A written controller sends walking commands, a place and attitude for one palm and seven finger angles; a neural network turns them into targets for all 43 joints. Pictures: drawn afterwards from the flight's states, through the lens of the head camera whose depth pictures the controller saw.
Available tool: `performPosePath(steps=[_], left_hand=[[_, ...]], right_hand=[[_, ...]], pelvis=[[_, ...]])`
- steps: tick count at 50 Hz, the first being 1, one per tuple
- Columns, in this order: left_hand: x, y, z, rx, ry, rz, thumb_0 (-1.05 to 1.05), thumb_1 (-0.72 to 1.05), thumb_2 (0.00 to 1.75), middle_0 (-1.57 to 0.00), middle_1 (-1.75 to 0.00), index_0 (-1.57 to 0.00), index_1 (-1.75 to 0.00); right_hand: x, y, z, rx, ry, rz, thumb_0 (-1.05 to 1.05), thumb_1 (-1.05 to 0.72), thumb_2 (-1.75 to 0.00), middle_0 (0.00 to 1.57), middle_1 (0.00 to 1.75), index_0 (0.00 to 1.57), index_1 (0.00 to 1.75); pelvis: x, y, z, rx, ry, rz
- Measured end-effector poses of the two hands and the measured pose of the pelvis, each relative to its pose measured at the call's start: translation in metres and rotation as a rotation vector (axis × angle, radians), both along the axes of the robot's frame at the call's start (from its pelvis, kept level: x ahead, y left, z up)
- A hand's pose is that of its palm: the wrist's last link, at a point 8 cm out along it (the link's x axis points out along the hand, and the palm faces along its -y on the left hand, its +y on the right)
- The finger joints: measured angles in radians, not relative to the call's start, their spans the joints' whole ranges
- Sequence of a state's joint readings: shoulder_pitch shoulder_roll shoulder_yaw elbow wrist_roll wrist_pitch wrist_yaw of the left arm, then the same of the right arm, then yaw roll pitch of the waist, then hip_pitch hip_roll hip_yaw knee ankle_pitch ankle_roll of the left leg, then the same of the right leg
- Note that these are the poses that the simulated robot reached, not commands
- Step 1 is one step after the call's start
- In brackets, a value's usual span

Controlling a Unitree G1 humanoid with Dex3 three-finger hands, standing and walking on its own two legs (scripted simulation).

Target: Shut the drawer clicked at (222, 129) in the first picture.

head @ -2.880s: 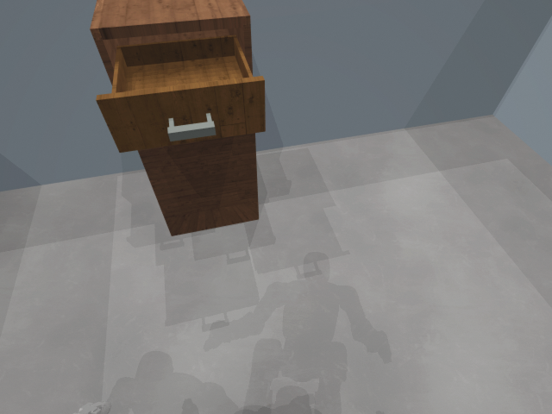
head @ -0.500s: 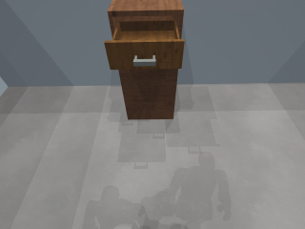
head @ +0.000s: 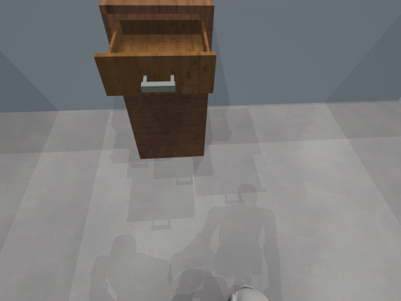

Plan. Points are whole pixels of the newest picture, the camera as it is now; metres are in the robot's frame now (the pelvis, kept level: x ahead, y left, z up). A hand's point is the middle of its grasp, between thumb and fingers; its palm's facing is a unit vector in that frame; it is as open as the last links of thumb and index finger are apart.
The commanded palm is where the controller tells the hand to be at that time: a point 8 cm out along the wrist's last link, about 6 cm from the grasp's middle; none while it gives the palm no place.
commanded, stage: take the last steps up to it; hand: left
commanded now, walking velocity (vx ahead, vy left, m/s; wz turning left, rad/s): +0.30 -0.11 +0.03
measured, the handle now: (158, 82) +0.70 +0.15 +0.02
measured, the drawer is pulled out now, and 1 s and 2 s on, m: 0.28 0.28 0.28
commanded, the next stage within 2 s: come to a stop and stand still in 0.84 s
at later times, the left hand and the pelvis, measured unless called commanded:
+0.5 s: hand out of the picture +0.15 +0.14 -0.20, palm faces +0.08 -0.99 -0.08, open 7.3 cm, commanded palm none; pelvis +0.18 -0.03 -0.01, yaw +1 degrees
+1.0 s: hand (175, 185) +0.46 +0.09 -0.18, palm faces +0.03 -0.98 -0.19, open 7.3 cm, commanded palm none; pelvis +0.36 -0.09 -0.02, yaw +3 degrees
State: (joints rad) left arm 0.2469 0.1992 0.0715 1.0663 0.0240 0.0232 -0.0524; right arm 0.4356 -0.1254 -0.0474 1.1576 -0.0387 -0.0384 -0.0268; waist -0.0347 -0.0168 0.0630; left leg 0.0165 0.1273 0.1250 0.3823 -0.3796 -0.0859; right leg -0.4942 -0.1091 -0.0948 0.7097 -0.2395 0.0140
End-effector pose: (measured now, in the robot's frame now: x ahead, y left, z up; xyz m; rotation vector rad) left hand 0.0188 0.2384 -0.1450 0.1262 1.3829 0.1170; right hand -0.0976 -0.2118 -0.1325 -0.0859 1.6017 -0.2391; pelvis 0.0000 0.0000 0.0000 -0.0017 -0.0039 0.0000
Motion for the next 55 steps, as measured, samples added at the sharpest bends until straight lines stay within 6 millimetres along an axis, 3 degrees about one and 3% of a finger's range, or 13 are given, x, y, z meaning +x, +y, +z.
performPosePath(steps=[3,6,10,13,18,22,24,27,34,40,45,49,55], left_hand=[[0.053,-0.015,-0.008,0.033,-0.093,-0.024,0.00,0.91,0.90,-0.19,-0.29,-0.20,-0.30],[0.083,-0.031,-0.006,0.045,-0.164,-0.010,0.00,0.91,0.90,-0.19,-0.29,-0.20,-0.30],[0.099,-0.048,0.001,0.041,-0.155,0.001,0.00,0.92,0.89,-0.19,-0.29,-0.20,-0.30],[0.105,-0.053,0.003,0.031,-0.130,0.006,0.00,0.94,0.89,-0.20,-0.29,-0.20,-0.30],[0.111,-0.059,-0.007,-0.019,-0.082,0.043,0.00,0.93,0.89,-0.20,-0.30,-0.20,-0.30],[0.116,-0.055,-0.025,-0.062,-0.023,0.082,0.00,0.92,0.89,-0.20,-0.30,-0.20,-0.30],[0.122,-0.053,-0.028,-0.073,0.018,0.078,0.00,0.92,0.89,-0.20,-0.30,-0.20,-0.30],[0.145,-0.048,-0.020,-0.079,0.037,0.068,0.00,0.92,0.90,-0.20,-0.29,-0.20,-0.30],[0.218,-0.042,-0.001,-0.058,-0.010,0.062,0.00,0.91,0.90,-0.19,-0.29,-0.20,-0.30],[0.292,-0.051,0.002,-0.029,-0.038,0.017,0.00,0.92,0.90,-0.19,-0.29,-0.20,-0.30],[0.371,-0.076,0.002,-0.001,-0.100,-0.039,0.00,0.92,0.90,-0.19,-0.29,-0.20,-0.30],[0.423,-0.098,-0.004,0.031,-0.209,-0.027,0.00,0.92,0.90,-0.19,-0.29,-0.20,-0.30],[0.442,-0.115,0.011,0.059,-0.228,0.026,-0.01,0.93,0.89,-0.20,-0.30,-0.20,-0.30]], right_hand=[[0.006,-0.021,-0.015,0.018,0.059,-0.022,0.01,-0.91,-0.90,0.20,0.30,0.20,0.30],[0.039,-0.043,-0.020,0.016,0.056,-0.001,0.01,-0.91,-0.90,0.20,0.30,0.20,0.30],[0.122,-0.067,-0.013,-0.023,-0.104,0.042,0.01,-0.91,-0.90,0.20,0.30,0.20,0.30],[0.189,-0.074,-0.002,-0.044,-0.248,0.075,0.01,-0.91,-0.90,0.19,0.30,0.19,0.30],[0.286,-0.065,0.014,-0.052,-0.414,0.144,0.01,-0.91,-0.90,0.19,0.30,0.19,0.30],[0.341,-0.047,0.015,-0.062,-0.486,0.192,0.01,-0.91,-0.90,0.19,0.30,0.19,0.30],[0.353,-0.040,0.015,-0.064,-0.494,0.193,0.01,-0.91,-0.90,0.19,0.30,0.20,0.30],[0.354,-0.039,0.020,-0.090,-0.458,0.148,-0.01,-0.94,-0.90,0.20,0.30,0.20,0.30],[0.329,-0.044,0.026,-0.086,-0.242,0.105,-0.01,-0.94,-0.90,0.20,0.30,0.20,0.30],[0.308,-0.041,0.021,-0.027,-0.074,0.026,0.00,-0.92,-0.90,0.20,0.30,0.20,0.30],[0.307,-0.046,0.007,0.037,0.039,-0.035,0.01,-0.91,-0.90,0.20,0.30,0.20,0.30],[0.331,-0.064,-0.016,0.084,0.097,-0.031,0.01,-0.91,-0.90,0.20,0.30,0.20,0.30],[0.430,-0.097,-0.024,0.048,-0.058,0.040,0.01,-0.91,-0.90,0.20,0.30,0.20,0.30]], pelvis=[[0.025,-0.022,-0.016,0.003,0.000,0.008],[0.041,-0.035,-0.017,-0.008,-0.012,0.015],[0.066,-0.042,-0.005,-0.020,-0.012,0.019],[0.086,-0.045,0.002,-0.030,-0.009,0.024],[0.122,-0.041,0.003,-0.050,-0.012,0.028],[0.156,-0.031,-0.007,-0.062,-0.023,0.032],[0.170,-0.027,-0.008,-0.047,-0.023,0.023],[0.190,-0.023,0.000,-0.034,-0.017,0.021],[0.239,-0.025,0.016,-0.031,-0.002,0.022],[0.283,-0.042,0.015,-0.021,-0.004,0.023],[0.325,-0.066,0.004,-0.001,-0.008,0.026],[0.359,-0.089,-0.015,0.008,-0.022,0.050],[0.379,-0.100,-0.005,0.001,-0.024,0.066]])
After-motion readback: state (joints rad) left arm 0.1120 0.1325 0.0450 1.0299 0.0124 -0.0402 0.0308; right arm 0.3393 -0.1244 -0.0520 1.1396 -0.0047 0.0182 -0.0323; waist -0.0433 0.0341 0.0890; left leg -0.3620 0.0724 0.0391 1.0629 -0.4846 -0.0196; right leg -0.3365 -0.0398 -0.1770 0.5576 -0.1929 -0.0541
